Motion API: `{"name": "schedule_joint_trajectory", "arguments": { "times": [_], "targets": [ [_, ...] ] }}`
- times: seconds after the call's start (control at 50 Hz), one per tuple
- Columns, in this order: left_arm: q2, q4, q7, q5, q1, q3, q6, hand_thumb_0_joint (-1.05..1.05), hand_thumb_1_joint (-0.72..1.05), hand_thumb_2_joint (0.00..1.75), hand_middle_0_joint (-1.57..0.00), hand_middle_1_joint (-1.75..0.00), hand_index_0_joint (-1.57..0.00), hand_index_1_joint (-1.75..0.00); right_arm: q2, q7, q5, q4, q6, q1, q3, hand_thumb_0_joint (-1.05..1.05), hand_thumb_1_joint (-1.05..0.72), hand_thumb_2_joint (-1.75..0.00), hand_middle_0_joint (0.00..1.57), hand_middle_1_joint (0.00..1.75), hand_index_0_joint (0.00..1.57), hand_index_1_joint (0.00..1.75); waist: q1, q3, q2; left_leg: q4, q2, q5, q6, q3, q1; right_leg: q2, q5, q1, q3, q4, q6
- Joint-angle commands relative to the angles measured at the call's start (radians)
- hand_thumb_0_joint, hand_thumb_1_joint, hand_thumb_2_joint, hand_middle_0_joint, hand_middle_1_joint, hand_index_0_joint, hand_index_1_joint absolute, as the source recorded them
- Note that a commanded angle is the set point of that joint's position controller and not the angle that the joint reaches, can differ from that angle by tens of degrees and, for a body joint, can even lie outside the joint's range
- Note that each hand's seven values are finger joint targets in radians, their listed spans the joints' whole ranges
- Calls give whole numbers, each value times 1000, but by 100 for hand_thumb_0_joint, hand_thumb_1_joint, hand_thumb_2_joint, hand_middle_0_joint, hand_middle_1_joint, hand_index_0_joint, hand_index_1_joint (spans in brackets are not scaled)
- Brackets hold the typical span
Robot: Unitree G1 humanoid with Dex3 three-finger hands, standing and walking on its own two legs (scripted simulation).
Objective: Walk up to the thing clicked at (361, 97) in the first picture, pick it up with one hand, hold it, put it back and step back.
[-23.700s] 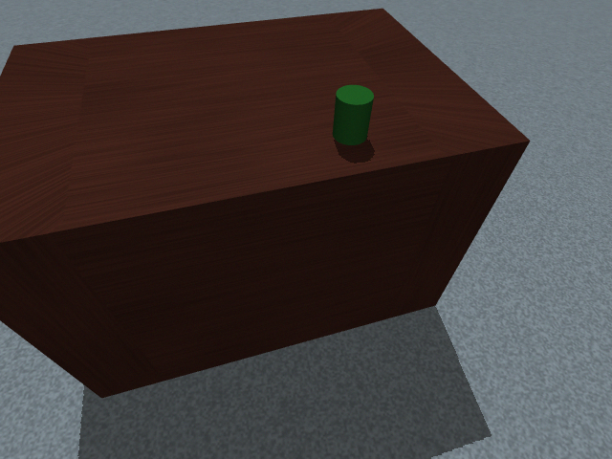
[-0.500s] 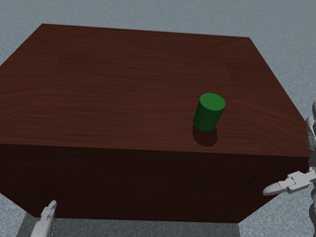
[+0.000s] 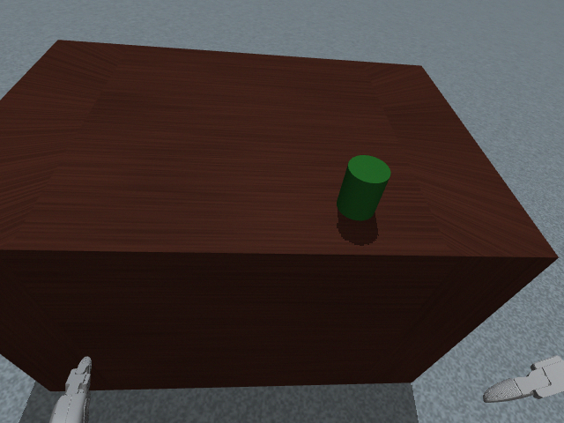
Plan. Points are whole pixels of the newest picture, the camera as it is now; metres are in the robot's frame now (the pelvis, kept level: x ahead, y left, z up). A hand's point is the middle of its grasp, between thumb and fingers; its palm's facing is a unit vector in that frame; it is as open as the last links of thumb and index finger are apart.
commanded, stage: home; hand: right
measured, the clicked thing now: (362, 188) +0.51 -0.18 +0.04
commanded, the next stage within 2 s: none
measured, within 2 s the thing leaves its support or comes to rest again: neither
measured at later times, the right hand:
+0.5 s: hand (474, 345) +0.20 -0.25 +0.06, palm faces +0.26 +0.91 -0.32, open 17.6 cm
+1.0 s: hand (387, 384) +0.20 -0.19 -0.10, palm faces +0.08 +0.97 -0.24, open 17.6 cm
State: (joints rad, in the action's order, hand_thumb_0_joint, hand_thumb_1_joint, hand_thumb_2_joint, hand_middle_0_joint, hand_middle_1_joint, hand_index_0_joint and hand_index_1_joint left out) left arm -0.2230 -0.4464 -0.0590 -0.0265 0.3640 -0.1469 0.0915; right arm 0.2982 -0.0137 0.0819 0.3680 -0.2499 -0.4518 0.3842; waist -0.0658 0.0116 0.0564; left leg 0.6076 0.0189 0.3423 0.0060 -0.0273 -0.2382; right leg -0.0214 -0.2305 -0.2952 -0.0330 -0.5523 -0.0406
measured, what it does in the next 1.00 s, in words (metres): stands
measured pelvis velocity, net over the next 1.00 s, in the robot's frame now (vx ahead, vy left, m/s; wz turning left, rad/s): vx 0.03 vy -0.01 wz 0.02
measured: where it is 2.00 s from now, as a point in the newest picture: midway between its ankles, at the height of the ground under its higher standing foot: outside the picture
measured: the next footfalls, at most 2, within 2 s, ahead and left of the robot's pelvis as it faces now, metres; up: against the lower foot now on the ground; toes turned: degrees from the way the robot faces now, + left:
none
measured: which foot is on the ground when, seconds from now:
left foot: down 0.00-1.00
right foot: down 0.00-1.00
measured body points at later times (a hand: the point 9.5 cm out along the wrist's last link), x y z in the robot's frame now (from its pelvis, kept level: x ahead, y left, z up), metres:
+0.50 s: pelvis +0.02 -0.02 +0.01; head +0.04 +0.00 +0.46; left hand +0.19 +0.20 -0.08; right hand +0.19 -0.30 +0.08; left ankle -0.01 +0.11 -0.73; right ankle +0.04 -0.15 -0.73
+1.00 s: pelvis +0.03 -0.01 +0.00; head +0.07 +0.00 +0.45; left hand +0.17 +0.23 -0.10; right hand +0.20 -0.24 -0.08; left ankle -0.01 +0.11 -0.73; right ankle +0.04 -0.15 -0.73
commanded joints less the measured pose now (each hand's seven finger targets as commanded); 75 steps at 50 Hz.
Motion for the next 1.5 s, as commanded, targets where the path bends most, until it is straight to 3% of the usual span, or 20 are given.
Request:
{"name": "schedule_joint_trajectory", "arguments": {
  "times": [0.0, 0.04, 0.1, 0.18, 0.22, 0.26, 0.36, 0.42, 0.56, 0.62, 0.68, 0.7, 0.72, 0.88, 0.98, 1.06, 1.24, 1.26, 1.3, 1.48],
  "targets": [
    [-164, 145, -10, 7, -105, -97, 70, 0, -55, 7, -6, -6, -5, -7, 272, -26, 2, 168, -103, 87, 180, 0, 54, -5, 5, 5, 5, 5, -16, -58, -51, -185, 16, -15, -12, 15, -61, 44, 13, 71, 68, 79, 41],
    [-204, 162, -14, 10, -150, -135, 73, 0, -56, 8, -6, -6, -5, -7, 322, -34, 2, 145, -110, 99, 247, 0, 54, -5, 5, 5, 5, 5, -21, -73, -35, -192, 16, -14, -10, 14, -42, 45, 8, 78, 67, 84, 44],
    [-164, 147, -10, 11, -129, -112, 73, 0, -47, 16, -10, -14, -10, -13, 302, -39, 4, 166, -127, 94, 239, 0, 60, -1, 4, 4, 4, 4, -21, -108, -21, -198, 16, -80, -12, 11, 2, 45, 65, 103, 69, 85, 47],
    [32, 139, 12, -4, -151, 96, 68, 0, -15, 42, -11, -16, -12, -16, 176, -22, 0, 23, -132, 52, 108, 0, 61, -1, 4, 4, 4, 4, -25, -1, -99, -219, 9, -76, -16, 4, -15, 36, 81, 76, 73, 98, 47],
    [57, 163, 11, -9, -220, 145, 69, 0, 1, 47, -12, -17, -12, -17, 180, -16, -6, -44, -128, 69, 90, 0, 60, -3, 5, 4, 5, 4, -17, 3, -126, -232, 11, -88, -24, 11, -9, 34, 92, 78, 79, 107, 51],
    [67, 89, 11, -3, -164, 155, 59, 0, 17, 52, -13, -19, -13, -19, 151, -7, -4, -31, -126, 101, 41, 0, 60, -3, 5, 4, 5, 4, -1, -2, -63, -220, 4, -122, -19, 5, -18, 35, 104, 94, 83, 122, 51],
    [-166, 50, 0, 5, -93, -48, 61, 0, 44, 64, -15, -22, -15, -22, 153, 5, -7, -24, -90, -26, 19, 0, 56, -5, 5, 5, 5, 5, 36, -92, 25, -162, -18, -266, -6, -36, 13, 24, 206, 174, 71, 144, 44],
    [-171, 0, 8, 10, -70, -64, 58, 0, 52, 69, -16, -24, -16, -23, 100, 5, -18, -30, -54, 0, -55, 0, 58, -4, 5, 5, 5, 5, 53, -113, 39, -163, -23, -313, -1, -46, 13, 14, 287, 220, 56, 131, 43],
    [19, 59, 4, 6, -284, 140, 54, 0, 79, 84, -19, -28, -19, -28, 3, -10, -48, -284, 3, 45, -222, 0, 59, -3, 5, 5, 5, 5, 38, -84, -121, -175, -19, -268, -11, -45, 21, 9, 216, 135, 54, 116, 56],
    [17, 33, -5, 12, -287, 153, 49, 0, 87, 89, -20, -29, -20, -29, -29, -11, -58, -365, 7, 84, -296, 0, 58, -3, 5, 5, 5, 5, 43, -108, -56, -167, -15, -242, -4, -28, 8, 16, 183, 128, 66, 116, 49],
    [-76, -10, -17, 20, -220, 89, 44, 0, 89, 90, -20, -30, -20, -30, 20, -22, -63, -485, 35, 73, -267, 0, 56, -5, 5, 5, 5, 5, 64, -147, 18, -164, -8, -272, -3, -18, 17, 26, 195, 138, 76, 107, 46],
    [-142, -98, -15, 33, -167, 81, 33, 0, 89, 90, -20, -30, -20, -30, 107, -61, -67, -489, 34, 29, -129, 0, 61, -1, 4, 4, 4, 4, 22, -132, 20, -158, -22, -282, 1, -18, 41, 28, 194, 132, 70, 97, 45],
    [-115, -83, -13, 34, -184, 100, 31, 0, 89, 90, -20, -30, -20, -30, 20, -54, -78, -559, 45, 25, -246, 0, 61, -1, 4, 4, 4, 4, 60, -104, 19, -156, -22, -281, 1, -15, 22, 27, 190, 121, 76, 94, 46],
    [-98, -85, -26, 33, -210, 115, 6, 0, 90, 90, -20, -30, -20, -30, -31, -70, -75, -693, 71, 296, -322, 0, 58, -3, 5, 5, 5, 5, 93, -134, -41, -133, -25, -289, -9, -9, -37, 17, 175, 121, 74, 58, 56],
    [-101, -78, -27, 31, -208, 106, 0, 0, 90, 90, -20, -30, -20, -30, -23, -85, -75, -685, 97, 252, -334, 0, 60, -2, 5, 4, 5, 4, 63, -249, -93, -117, -17, -465, -30, -8, 49, 20, 320, 172, 78, 32, 63],
    [-98, -76, -19, 24, -225, 107, -22, 0, 90, 90, -20, -30, -20, -30, -48, -89, -75, -767, 124, 197, -347, 0, 57, -4, 5, 5, 5, 5, 52, -143, -125, -142, -23, -391, -30, -15, 28, 23, 255, 112, 84, 58, 62],
    [-110, -67, -13, 13, -223, 105, -64, 0, 90, 90, -20, -30, -20, -30, 0, -92, -70, -709, 129, 288, -316, 0, 60, -2, 5, 4, 5, 4, 59, -102, -37, -161, -25, -311, -14, -3, 5, 19, 194, 125, 96, 92, 53],
    [-254, -182, 12, 82, -177, 59, -58, 0, 90, 90, -20, -30, -20, -30, 236, -65, -143, -923, 148, 176, -276, 0, 58, -3, 5, 5, 5, 5, 64, -152, -36, -98, 83, -531, 14, 80, 38, -69, 385, 145, 5, -12, 82],
    [-245, -205, 29, 78, -156, 62, -60, 0, 90, 90, -20, -30, -20, -30, 219, -45, -137, -956, 165, 175, -277, 0, 55, -5, 5, 5, 5, 5, 72, -214, -37, -82, 90, -627, 30, 78, 95, -68, 425, 165, 12, -30, 83],
    [-275, -329, 59, 56, -232, 91, -64, 0, 90, 90, -20, -30, -20, -30, 218, -4, -118, -1128, 184, 276, -332, 0, 58, -3, 5, 5, 5, 5, 76, -7, -66, -211, 77, -230, 26, 108, -33, -75, 123, 114, -29, 91, 79]
  ]
}}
